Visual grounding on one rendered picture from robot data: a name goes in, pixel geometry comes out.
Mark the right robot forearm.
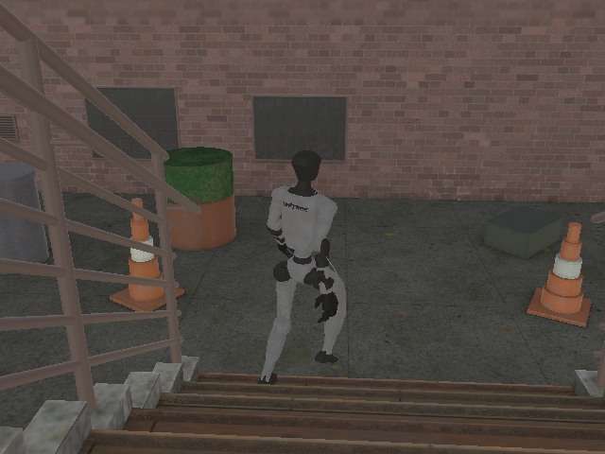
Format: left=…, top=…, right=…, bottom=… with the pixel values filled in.
left=314, top=238, right=333, bottom=294

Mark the left robot forearm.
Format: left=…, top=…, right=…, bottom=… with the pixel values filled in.
left=267, top=226, right=285, bottom=245

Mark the right robot hand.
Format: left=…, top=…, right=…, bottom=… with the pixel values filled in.
left=315, top=291, right=338, bottom=323

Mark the robot right upper arm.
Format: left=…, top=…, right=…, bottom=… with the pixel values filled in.
left=311, top=195, right=337, bottom=252

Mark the left robot hand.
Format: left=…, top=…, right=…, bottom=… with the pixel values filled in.
left=278, top=243, right=295, bottom=258

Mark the robot left shin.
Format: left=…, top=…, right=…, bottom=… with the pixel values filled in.
left=261, top=318, right=286, bottom=382

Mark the left robot foot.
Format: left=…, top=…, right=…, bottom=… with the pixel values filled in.
left=257, top=373, right=277, bottom=385

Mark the robot left upper arm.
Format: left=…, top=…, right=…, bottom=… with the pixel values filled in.
left=267, top=185, right=290, bottom=231

